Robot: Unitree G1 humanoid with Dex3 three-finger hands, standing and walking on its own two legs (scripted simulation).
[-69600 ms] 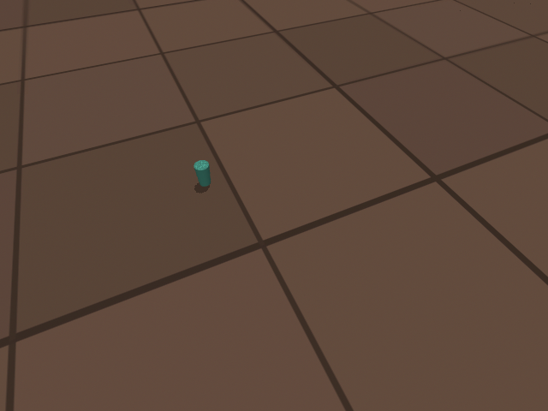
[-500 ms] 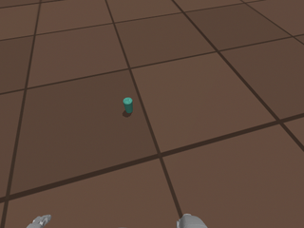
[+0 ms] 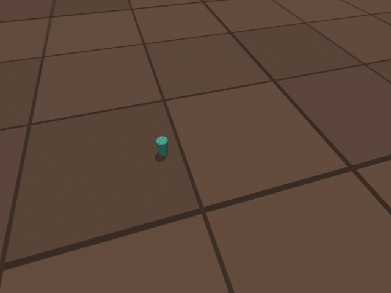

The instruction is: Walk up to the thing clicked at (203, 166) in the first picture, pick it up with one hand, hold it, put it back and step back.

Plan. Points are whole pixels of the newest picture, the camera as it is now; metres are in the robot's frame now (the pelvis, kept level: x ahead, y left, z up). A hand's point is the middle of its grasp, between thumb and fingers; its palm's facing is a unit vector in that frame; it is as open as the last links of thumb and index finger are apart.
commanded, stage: step back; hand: left
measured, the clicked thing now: (162, 146) +1.05 +0.23 -0.70
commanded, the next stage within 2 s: stand in 0.38 s
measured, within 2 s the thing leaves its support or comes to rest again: neither
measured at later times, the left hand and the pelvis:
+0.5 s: hand (95, 279) +0.17 +0.24 -0.13, palm faces -0.03 -0.94 -0.35, open 7.4 cm; pelvis +0.04 +0.00 +0.01, yaw -1 degrees
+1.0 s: hand out of the picture +0.10 +0.25 -0.13, palm faces -0.04 -0.94 -0.34, open 7.4 cm; pelvis +0.02 -0.01 +0.02, yaw -1 degrees
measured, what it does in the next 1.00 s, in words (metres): stands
